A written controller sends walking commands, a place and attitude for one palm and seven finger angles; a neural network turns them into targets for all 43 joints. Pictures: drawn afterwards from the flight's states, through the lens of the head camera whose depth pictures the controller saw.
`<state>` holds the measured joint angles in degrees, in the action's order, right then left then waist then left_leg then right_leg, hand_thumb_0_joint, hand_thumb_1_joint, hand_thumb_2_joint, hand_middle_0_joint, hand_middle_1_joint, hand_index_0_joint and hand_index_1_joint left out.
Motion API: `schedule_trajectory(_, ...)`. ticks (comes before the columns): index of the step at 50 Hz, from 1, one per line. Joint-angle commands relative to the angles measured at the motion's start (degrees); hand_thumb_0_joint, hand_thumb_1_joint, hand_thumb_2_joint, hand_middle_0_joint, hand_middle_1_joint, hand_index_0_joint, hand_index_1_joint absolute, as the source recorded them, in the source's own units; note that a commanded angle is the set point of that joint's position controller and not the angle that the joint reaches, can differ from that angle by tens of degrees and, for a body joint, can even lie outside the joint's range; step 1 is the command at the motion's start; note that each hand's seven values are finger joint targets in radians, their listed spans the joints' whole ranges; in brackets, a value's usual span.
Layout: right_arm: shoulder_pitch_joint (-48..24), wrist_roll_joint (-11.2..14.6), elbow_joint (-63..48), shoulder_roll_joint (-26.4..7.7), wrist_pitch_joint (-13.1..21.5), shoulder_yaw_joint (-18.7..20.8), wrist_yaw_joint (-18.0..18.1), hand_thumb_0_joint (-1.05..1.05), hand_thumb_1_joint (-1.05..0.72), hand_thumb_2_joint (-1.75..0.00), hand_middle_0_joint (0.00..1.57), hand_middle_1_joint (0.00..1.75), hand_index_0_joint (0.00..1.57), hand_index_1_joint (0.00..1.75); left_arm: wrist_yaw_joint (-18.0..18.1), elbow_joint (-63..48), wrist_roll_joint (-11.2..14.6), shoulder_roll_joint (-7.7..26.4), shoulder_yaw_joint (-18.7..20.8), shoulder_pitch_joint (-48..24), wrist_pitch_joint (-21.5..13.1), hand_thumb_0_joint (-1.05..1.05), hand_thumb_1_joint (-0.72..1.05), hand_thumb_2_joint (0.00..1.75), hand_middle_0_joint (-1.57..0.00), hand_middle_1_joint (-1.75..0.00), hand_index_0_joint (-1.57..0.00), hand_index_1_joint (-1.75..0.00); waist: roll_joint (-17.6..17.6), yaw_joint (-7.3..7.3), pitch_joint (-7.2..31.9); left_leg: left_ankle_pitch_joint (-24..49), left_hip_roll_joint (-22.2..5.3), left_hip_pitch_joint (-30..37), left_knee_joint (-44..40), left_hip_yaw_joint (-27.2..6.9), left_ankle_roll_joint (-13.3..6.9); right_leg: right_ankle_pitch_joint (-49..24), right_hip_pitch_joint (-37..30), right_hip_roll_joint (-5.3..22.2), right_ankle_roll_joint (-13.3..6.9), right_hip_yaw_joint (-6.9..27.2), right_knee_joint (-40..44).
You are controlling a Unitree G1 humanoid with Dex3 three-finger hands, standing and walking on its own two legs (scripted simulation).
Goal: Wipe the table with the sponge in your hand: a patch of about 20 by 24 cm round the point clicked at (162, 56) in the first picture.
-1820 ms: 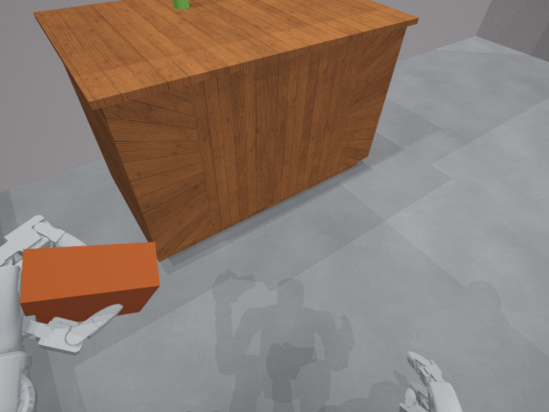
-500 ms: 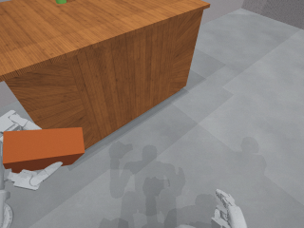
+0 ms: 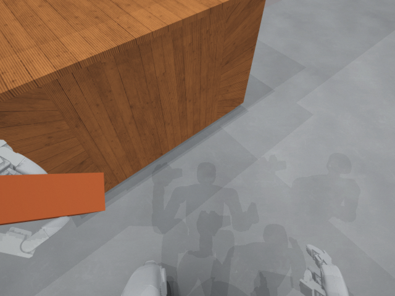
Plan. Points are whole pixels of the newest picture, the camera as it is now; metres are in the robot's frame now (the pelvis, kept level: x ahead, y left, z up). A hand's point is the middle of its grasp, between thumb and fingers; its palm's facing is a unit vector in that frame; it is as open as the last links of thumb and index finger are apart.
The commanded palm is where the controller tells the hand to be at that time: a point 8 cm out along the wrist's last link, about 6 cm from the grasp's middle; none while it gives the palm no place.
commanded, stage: turn to face it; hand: left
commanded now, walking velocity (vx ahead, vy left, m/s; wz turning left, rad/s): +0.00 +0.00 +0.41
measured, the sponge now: (60, 198) +0.23 +0.19 +0.16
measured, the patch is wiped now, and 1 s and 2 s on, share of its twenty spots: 0.00 0.00 0.00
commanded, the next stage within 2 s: take the last steps up to it in 0.38 s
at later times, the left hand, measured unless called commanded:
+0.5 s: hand (18, 216) +0.20 +0.22 +0.18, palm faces +0.59 -0.68 -0.45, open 9.4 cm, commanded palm +0.15 +0.25 +0.18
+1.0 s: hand out of the picture +0.16 +0.24 +0.18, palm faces +0.65 -0.66 -0.39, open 9.4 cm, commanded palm +0.11 +0.26 +0.18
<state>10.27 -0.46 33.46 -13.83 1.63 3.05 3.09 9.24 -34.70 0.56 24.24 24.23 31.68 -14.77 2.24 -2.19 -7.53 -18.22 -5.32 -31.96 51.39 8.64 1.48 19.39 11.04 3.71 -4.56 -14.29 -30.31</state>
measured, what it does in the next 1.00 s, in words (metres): steps on the spot, turning left: left foot, then right foot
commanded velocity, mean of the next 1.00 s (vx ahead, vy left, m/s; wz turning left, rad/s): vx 0.16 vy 0.07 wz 0.21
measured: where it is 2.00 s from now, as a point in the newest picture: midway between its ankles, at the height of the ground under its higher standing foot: (196, 291)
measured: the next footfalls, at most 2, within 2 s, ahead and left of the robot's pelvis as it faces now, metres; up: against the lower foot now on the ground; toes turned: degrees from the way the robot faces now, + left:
left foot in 0.14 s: +0.17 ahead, +0.13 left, +0.00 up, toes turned +12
right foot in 0.48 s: +0.09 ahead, -0.17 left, +0.00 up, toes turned +4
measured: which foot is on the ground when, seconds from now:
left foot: up 0.00-0.12, down 0.14-0.48, up 0.50-0.82, down 0.84-1.00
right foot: down 0.00-0.14, up 0.16-0.46, down 0.48-0.84, up 0.86-1.00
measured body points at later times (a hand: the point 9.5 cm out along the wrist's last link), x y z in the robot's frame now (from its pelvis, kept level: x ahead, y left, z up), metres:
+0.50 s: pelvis +0.04 -0.05 -0.02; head +0.07 -0.06 +0.43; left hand +0.16 +0.26 +0.21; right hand +0.25 -0.21 -0.11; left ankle +0.13 +0.12 -0.73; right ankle +0.05 -0.18 -0.74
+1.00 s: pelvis +0.03 -0.05 +0.00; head +0.02 -0.04 +0.45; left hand +0.13 +0.27 +0.20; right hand +0.25 -0.23 -0.08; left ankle +0.01 +0.05 -0.74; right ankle +0.06 -0.16 -0.66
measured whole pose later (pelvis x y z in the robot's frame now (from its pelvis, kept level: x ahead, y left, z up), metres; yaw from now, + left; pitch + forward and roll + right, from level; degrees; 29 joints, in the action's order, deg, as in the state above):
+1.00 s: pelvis +0.03 -0.05 +0.00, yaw +16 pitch -1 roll +0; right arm 13.2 0.5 35.7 -10.2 6.2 1.3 2.8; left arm 9.3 -27.7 -0.1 20.8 20.6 26.0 -13.0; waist 0.8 -0.1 0.4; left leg -15.8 -2.1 -13.7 30.5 7.4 -2.3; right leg 25.4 27.4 4.9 2.1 -6.0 -63.0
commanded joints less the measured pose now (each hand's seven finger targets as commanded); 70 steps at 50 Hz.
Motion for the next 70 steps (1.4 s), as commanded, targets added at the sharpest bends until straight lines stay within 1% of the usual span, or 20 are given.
schedule_trajectory(1, -2.7, 0.1, -9.5, -1.2, 2.7, -0.2, 0.3, 0.0, -0.9, -0.9, 0.2, 0.3, 0.2, 0.3, 3.0, -9.1, 0.9, 7.3, 7.6, 0.4, -1.8, 0.0, 0.1, 1.3, -1.2, -1.6, -1.2, -1.6, 6.0, 3.83, 14.2, 2.9, 2.2, 3.7, -11.9, 3.6, -0.6, -50.7, -12.3, 16.1, -1.7, 7.8, 2.6)
schedule_trajectory(5, -0.6, 0.2, -9.6, -1.7, 2.9, 0.1, 1.5, 0.0, -0.9, -0.9, 0.2, 0.3, 0.2, 0.3, 3.4, -11.8, 1.1, 6.7, 3.7, -6.9, -1.7, 0.0, 0.1, 1.3, -1.2, -1.6, -1.2, -1.6, -0.9, -0.08, 19.1, 17.1, 4.2, 26.3, -25.4, 2.5, -2.7, -42.4, -2.0, 12.0, 3.9, 3.5, -16.9)
schedule_trajectory(7, -0.5, 0.4, -9.8, -3.7, 3.9, 0.1, 0.8, 0.0, -0.9, -0.9, 0.2, 0.3, 0.2, 0.3, 3.0, -13.7, 1.8, 7.7, 4.0, -9.7, -2.7, 0.0, 0.1, 1.3, -1.2, -1.6, -1.2, -1.6, -19.9, 2.33, 21.6, 55.1, -20.4, 37.9, -26.0, -32.3, -17.1, 18.9, 17.8, -0.4, 8.0, 8.9, -38.6)
schedule_trajectory(8, -0.1, 0.5, -9.0, -3.6, 4.5, -0.3, -0.3, 0.0, -0.9, -0.9, 0.2, 0.3, 0.2, 0.3, 2.5, -11.4, 0.6, 9.8, 4.5, -12.6, -2.3, 0.0, 0.1, 1.3, -1.2, -1.6, -1.2, -1.6, -14.1, 1.65, 17.7, 48.7, -21.5, 33.0, -27.8, -34.8, -18.4, 19.8, 19.9, -0.5, 7.0, 14.7, -43.1)
schedule_trajectory(14, -3.5, 0.6, -8.4, -4.3, 5.6, 0.5, -1.3, 0.0, -0.9, -0.9, 0.2, 0.3, 0.2, 0.3, 0.9, -16.5, 1.4, 9.1, 6.1, -8.0, -1.8, 0.0, 0.1, 1.3, -1.2, -1.6, -1.2, -1.6, -18.8, 3.05, 13.4, 5.2, -9.9, 10.0, -33.7, -14.8, -10.4, 5.4, 7.7, 0.9, 7.7, 11.4, -27.6)
schedule_trajectory(22, -0.8, 1.5, -8.0, -3.2, 6.9, -0.5, -0.9, 0.0, -0.9, -0.9, 0.2, 0.3, 0.2, 0.3, 1.1, -6.4, 2.1, 3.7, 3.0, -8.9, 0.6, 0.0, 0.1, 1.3, -1.2, -1.6, -1.2, -1.6, -11.9, 2.46, 13.0, -7.3, -4.9, 8.8, -28.3, -12.2, -5.2, 3.4, -4.0, -3.0, 7.3, 6.3, 3.5)
schedule_trajectory(24, -0.8, 1.5, -7.7, -0.8, 5.9, -1.1, -0.5, 0.0, -0.9, -0.9, 0.2, 0.3, 0.2, 0.3, 1.2, -4.6, 1.4, 7.0, 2.7, -12.0, 1.9, 0.0, 0.1, 1.3, -1.2, -1.6, -1.2, -1.6, 10.8, 1.26, 10.4, -7.6, 3.6, 6.1, -5.6, -5.8, -0.2, -3.0, 2.8, 14.8, -0.1, 29.8, 16.0)
schedule_trajectory(25, -3.9, 1.0, -7.3, -1.9, 6.5, -1.6, 0.1, 0.0, -0.9, -0.9, 0.2, 0.3, 0.2, 0.3, 1.3, -4.8, 2.1, 8.2, 1.9, -15.0, 2.1, 0.0, 0.1, 1.3, -1.2, -1.6, -1.2, -1.6, 11.6, 2.63, 8.8, -10.2, 5.0, 1.1, 5.5, -7.8, 0.2, -15.3, 2.3, 20.8, -3.2, 33.8, 16.0)
schedule_trajectory(31, -6.2, 0.1, -5.9, -1.8, 5.6, -2.3, 1.0, 0.0, -0.9, -0.9, 0.2, 0.3, 0.2, 0.3, 1.2, -4.3, 0.1, 7.6, 2.5, -11.8, -0.4, 0.0, 0.1, 1.3, -1.2, -1.6, -1.2, -1.6, 8.2, 3.11, 11.2, -5.7, 3.4, 0.3, 2.2, -3.6, 0.0, -43.6, -8.3, 15.4, -0.7, 15.2, 7.0)
schedule_trajectory(38, -3.2, -0.1, -8.2, -2.2, 5.0, -0.2, 0.5, 0.0, -0.9, -0.9, 0.2, 0.3, 0.2, 0.3, 2.7, -9.1, 0.5, 7.4, 5.8, -4.3, -1.5, 0.0, 0.1, 1.3, -1.2, -1.6, -1.2, -1.6, 7.3, 3.83, 16.5, -5.3, 4.4, 8.2, -18.7, 0.6, -1.4, -30.9, -12.7, 16.4, -2.5, 17.8, 4.5)
schedule_trajectory(40, -0.8, 0.3, -8.5, -2.7, 5.0, 0.4, 0.7, 0.0, -0.9, -0.9, 0.2, 0.3, 0.2, 0.3, 3.0, -11.1, 1.2, 5.8, 4.6, -5.0, -1.4, 0.0, 0.1, 1.3, -1.2, -1.6, -1.2, -1.6, 0.0, 1.19, 19.6, 3.7, 5.1, 22.0, -29.3, 0.8, -2.0, -24.0, -6.6, 12.0, 0.9, 13.5, -6.0)
schedule_trajectory(42, -1.7, 0.5, -9.1, -5.1, 5.5, 1.2, 0.8, 0.0, -0.9, -0.9, 0.2, 0.3, 0.2, 0.3, 2.9, -14.1, 1.2, 4.8, 2.7, -6.1, -2.8, 0.0, 0.1, 1.3, -1.2, -1.6, -1.2, -1.6, -24.7, 1.35, 17.8, 24.8, -13.4, 38.0, -31.6, -23.7, -11.2, 12.7, 19.9, 0.0, 6.7, 5.9, -27.3)
schedule_trajectory(45, -1.7, 0.7, -6.3, -4.8, 6.8, 0.8, 0.1, 0.0, -0.9, -0.9, 0.2, 0.3, 0.2, 0.3, 1.4, -7.0, -0.3, 6.6, 2.5, -9.1, -2.4, 0.0, 0.1, 1.3, -1.2, -1.6, -1.2, -1.6, -14.8, 1.32, 10.2, 9.2, -17.4, 25.0, -35.4, -28.9, -16.7, 12.9, 27.3, 3.3, 6.1, 12.9, -38.6)
schedule_trajectory(49, -1.7, 1.6, -4.8, -4.7, 8.0, 0.7, 0.2, 0.0, -0.9, -0.9, 0.2, 0.3, 0.2, 0.3, 0.3, -7.8, -0.6, 5.2, 0.2, -13.2, -2.4, 0.0, 0.1, 1.3, -1.2, -1.6, -1.2, -1.6, -13.9, 2.53, 7.5, 1.0, -9.0, 17.5, -37.4, -13.2, -12.1, 2.4, 20.4, 2.7, 7.0, 8.1, -30.4)
schedule_trajectory(57, -2.4, 0.2, -4.0, -4.1, 7.9, -0.9, 1.8, 0.0, -0.9, -0.9, 0.2, 0.3, 0.2, 0.3, 0.2, 0.4, 0.0, 4.8, 0.6, -12.4, -0.3, 0.0, 0.1, 1.3, -1.2, -1.6, -1.2, -1.6, -9.7, 3.08, 9.7, -12.7, -8.4, 11.2, -34.1, -12.5, -9.7, 3.5, 0.7, -1.5, 7.1, 3.4, -3.7)
schedule_trajectory(59, -2.4, 0.2, -3.9, -3.5, 7.0, -0.8, 1.8, 0.0, -0.9, -0.9, 0.2, 0.3, 0.2, 0.3, 0.3, 1.6, -0.7, 5.2, 0.4, -12.6, 0.4, 0.0, 0.1, 1.3, -1.2, -1.6, -1.2, -1.6, -1.0, 3.13, 11.4, -14.1, -3.4, 5.9, -19.2, -7.8, -6.7, 4.6, -7.0, 2.8, 4.4, 11.0, 6.9)
schedule_trajectory(60, -3.3, 0.3, -4.4, -2.2, 6.4, -0.7, 1.4, 0.0, -0.9, -0.9, 0.2, 0.3, 0.2, 0.3, 0.3, 1.4, -0.7, 6.8, 1.0, -13.3, 0.7, 0.0, 0.1, 1.3, -1.2, -1.6, -1.2, -1.6, 13.5, 3.25, 10.8, -14.1, 2.6, -3.7, -1.8, -3.5, -4.0, 14.4, -9.7, 14.7, -1.4, 32.9, 15.5)
schedule_trajectory(61, -5.7, 0.3, -5.2, -3.4, 6.8, -0.7, 1.2, 0.0, -0.9, -0.9, 0.2, 0.3, 0.2, 0.3, 0.4, 0.8, 0.1, 8.9, 2.8, -14.7, 0.5, 0.0, 0.1, 1.3, -1.2, -1.6, -1.2, -1.6, 16.6, 4.02, 8.8, -13.4, 4.8, -9.8, 12.3, -6.4, -2.0, 13.3, -8.5, 24.4, -5.9, 48.1, 20.9)
schedule_trajectory(65, -4.9, 0.2, -3.4, -3.0, 6.0, -1.1, 0.2, 0.0, -0.9, -0.9, 0.2, 0.3, 0.2, 0.3, -0.2, -2.9, 0.3, 8.1, 3.3, -13.3, -2.1, 0.0, 0.1, 1.3, -1.2, -1.6, -1.2, -1.6, 2.4, 2.29, 10.0, -0.5, 0.6, -8.7, 20.1, -9.8, 0.3, -5.5, -6.8, 18.1, -4.2, 28.8, 15.9)
schedule_trajectory(70, -4.5, 0.1, -4.6, -3.0, 5.0, -0.4, 0.1, 0.0, -0.9, -0.9, 0.2, 0.3, 0.2, 0.3, 0.4, -3.6, 0.3, 7.7, 4.5, -7.4, -3.4, 0.0, 0.1, 1.3, -1.2, -1.6, -1.2, -1.6, 3.8, 2.33, 11.2, 3.1, 0.2, -2.9, 2.9, -4.6, 0.1, -26.6, -8.1, 14.4, -2.6, 15.8, 12.5)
